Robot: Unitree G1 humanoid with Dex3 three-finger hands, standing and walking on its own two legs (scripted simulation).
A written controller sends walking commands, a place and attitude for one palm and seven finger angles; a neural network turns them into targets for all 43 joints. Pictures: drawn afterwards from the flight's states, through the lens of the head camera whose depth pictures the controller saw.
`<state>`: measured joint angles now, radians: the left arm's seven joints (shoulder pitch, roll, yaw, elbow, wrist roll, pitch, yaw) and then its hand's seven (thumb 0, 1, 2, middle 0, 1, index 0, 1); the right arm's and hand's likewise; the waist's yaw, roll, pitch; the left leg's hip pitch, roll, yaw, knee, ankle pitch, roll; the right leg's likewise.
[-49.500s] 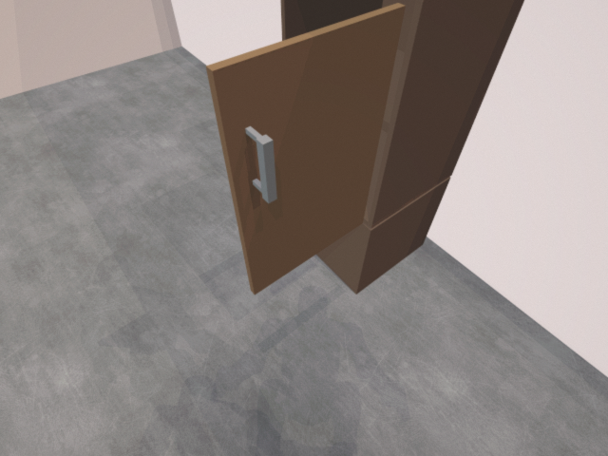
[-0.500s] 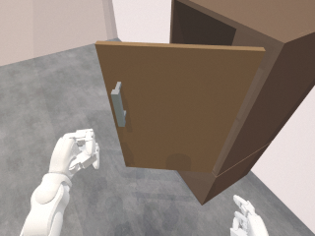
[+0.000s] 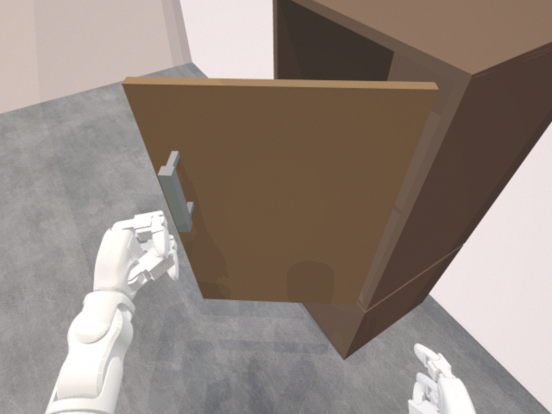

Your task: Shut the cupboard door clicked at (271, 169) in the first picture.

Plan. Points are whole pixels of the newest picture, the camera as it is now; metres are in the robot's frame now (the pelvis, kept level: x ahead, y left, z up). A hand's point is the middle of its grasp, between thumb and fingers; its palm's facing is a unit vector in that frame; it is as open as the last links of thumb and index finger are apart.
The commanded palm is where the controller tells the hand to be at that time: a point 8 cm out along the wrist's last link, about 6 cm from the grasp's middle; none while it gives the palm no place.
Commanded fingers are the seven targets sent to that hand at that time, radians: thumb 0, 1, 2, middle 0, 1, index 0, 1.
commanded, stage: bring the fist close to the handle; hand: left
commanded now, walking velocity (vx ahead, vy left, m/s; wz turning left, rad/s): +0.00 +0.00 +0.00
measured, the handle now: (179, 193) +0.41 +0.18 +0.10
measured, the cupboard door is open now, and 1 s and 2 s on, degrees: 55 54 38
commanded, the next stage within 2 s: push the door shut along its arc in 0.56 s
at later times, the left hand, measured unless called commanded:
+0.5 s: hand (176, 248) +0.31 +0.16 +0.10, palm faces +0.00 -1.00 -0.02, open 3.1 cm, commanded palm +0.28 +0.20 +0.10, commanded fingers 0.00 0.90 0.90 -1.30 -1.50 -1.30 -1.50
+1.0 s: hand (194, 223) +0.35 +0.14 +0.11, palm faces -0.09 -1.00 -0.01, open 3.1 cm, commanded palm +0.33 +0.20 +0.10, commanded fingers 0.00 0.90 0.90 -1.30 -1.50 -1.30 -1.50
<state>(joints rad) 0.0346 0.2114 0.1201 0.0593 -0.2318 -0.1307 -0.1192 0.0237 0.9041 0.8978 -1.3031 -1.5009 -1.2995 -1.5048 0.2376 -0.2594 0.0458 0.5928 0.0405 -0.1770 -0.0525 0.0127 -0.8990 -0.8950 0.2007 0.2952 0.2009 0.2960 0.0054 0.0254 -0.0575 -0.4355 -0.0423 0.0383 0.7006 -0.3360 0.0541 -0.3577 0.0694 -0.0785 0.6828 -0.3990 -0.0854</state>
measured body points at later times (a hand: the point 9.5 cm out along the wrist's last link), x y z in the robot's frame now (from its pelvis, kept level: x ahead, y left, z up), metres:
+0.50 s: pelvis +0.00 +0.01 +0.00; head +0.00 +0.00 +0.45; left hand +0.30 +0.21 +0.10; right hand +0.15 -0.23 -0.09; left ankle +0.01 +0.09 -0.72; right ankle -0.03 -0.06 -0.72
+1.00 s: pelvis -0.01 +0.03 +0.00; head +0.00 +0.02 +0.45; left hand +0.35 +0.20 +0.11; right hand +0.13 -0.21 -0.09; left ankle +0.01 +0.09 -0.72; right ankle -0.03 -0.06 -0.72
